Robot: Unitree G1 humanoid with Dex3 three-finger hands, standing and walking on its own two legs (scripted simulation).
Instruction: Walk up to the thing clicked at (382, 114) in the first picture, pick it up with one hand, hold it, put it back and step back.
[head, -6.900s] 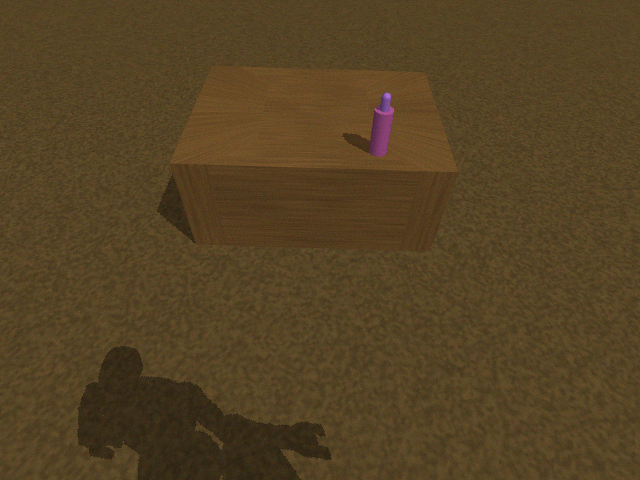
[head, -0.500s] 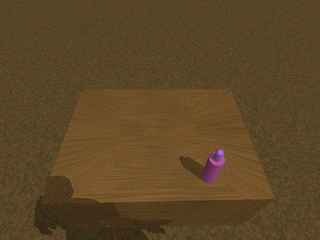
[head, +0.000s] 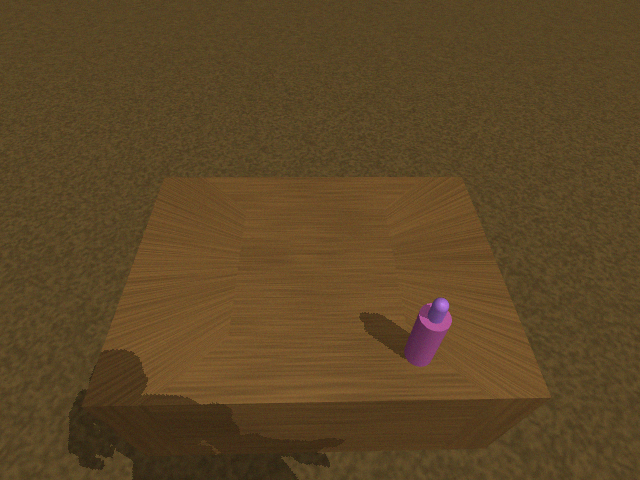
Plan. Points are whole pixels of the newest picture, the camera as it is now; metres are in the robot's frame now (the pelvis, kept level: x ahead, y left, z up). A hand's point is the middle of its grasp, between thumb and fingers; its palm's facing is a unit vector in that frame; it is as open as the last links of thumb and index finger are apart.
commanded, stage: go down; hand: right
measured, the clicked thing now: (429, 329) +0.45 -0.23 -0.25
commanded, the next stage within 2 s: none
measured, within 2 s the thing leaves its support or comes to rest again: neither
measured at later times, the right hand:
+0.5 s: hand out of the picture +0.13 -0.26 -0.15, palm faces +0.04 +0.94 -0.33, open 14.9 cm
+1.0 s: hand out of the picture +0.16 -0.27 -0.14, palm faces +0.08 +0.94 -0.32, open 17.5 cm
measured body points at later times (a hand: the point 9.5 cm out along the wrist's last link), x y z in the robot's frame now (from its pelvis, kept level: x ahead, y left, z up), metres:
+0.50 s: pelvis -0.01 +0.00 -0.02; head +0.03 +0.00 +0.43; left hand +0.13 +0.29 -0.12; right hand +0.13 -0.31 -0.13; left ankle -0.01 +0.14 -0.75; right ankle -0.02 -0.14 -0.75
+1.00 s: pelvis +0.01 -0.01 -0.05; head +0.05 -0.01 +0.40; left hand +0.17 +0.27 -0.11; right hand +0.15 -0.32 -0.12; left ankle -0.01 +0.14 -0.75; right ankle -0.02 -0.14 -0.75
